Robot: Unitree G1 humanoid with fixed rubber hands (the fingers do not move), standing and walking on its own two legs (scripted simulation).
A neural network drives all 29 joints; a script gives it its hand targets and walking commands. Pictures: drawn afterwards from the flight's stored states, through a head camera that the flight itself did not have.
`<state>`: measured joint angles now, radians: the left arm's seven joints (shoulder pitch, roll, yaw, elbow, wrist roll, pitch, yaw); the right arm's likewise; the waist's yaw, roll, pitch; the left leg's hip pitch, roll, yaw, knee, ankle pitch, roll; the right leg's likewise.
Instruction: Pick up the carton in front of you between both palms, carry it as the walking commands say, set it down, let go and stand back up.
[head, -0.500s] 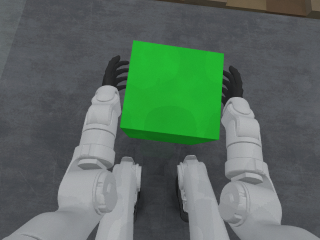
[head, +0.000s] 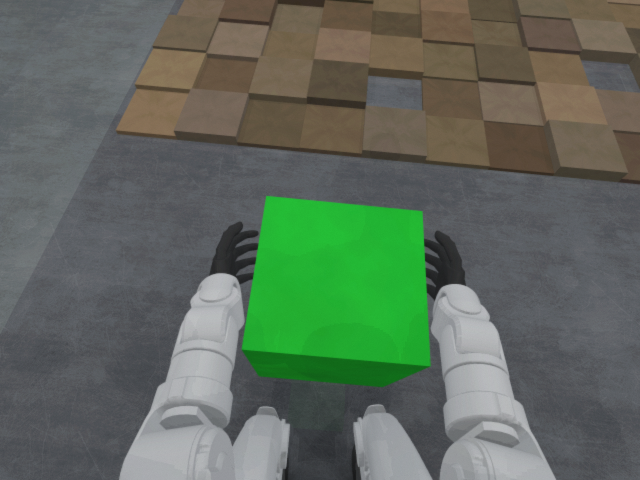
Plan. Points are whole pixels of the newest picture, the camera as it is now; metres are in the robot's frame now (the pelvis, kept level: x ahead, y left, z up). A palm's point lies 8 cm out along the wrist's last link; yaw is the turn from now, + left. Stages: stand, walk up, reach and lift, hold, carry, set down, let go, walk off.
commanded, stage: reach and lift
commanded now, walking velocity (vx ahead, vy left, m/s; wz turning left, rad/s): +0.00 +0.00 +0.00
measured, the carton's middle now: (331, 303) +0.36 -0.02 -0.10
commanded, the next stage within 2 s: hold in 1.48 s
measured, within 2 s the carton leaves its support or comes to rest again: neither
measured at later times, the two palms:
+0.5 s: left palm (179, 256) +0.33 +0.14 +0.12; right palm (487, 256) +0.32 -0.16 +0.12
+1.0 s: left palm (175, 251) +0.32 +0.14 +0.13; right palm (494, 248) +0.32 -0.16 +0.13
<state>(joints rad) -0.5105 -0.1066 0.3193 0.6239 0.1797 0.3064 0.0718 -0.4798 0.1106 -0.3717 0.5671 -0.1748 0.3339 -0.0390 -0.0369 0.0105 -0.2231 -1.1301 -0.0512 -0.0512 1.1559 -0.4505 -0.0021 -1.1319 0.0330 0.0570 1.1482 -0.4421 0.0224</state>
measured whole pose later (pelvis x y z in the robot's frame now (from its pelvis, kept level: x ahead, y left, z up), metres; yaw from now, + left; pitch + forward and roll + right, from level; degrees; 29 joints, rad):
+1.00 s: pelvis +0.02 -0.01 +0.10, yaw +0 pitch -5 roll +0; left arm -0.33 -0.17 0.31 0.37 0.31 0.61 -0.01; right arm -0.34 0.17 -0.31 0.36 -0.30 0.63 0.02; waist 0.00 0.00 0.03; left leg -0.15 -0.02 -0.07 0.45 -0.22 -0.01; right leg -0.16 0.02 0.06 0.45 -0.21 0.00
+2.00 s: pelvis +0.04 -0.01 +0.10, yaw +0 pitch -1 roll +0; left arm -0.24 -0.15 0.20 0.12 0.23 0.81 0.01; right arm -0.26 0.15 -0.19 0.12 -0.23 0.82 -0.01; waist 0.00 0.01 -0.11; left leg -0.24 -0.02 -0.06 0.52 -0.33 0.00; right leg -0.25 0.01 0.03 0.54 -0.35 0.00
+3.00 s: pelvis +0.56 +0.04 +0.11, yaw -1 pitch +4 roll -1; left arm 0.08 -0.14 0.04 -0.47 0.06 1.14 0.13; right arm 0.08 0.14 -0.04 -0.47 -0.04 1.14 -0.12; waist -0.04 0.00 -0.10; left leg -0.25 0.03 0.26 0.36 -0.18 0.09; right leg -0.56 -0.12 -0.08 1.05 -0.22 -0.01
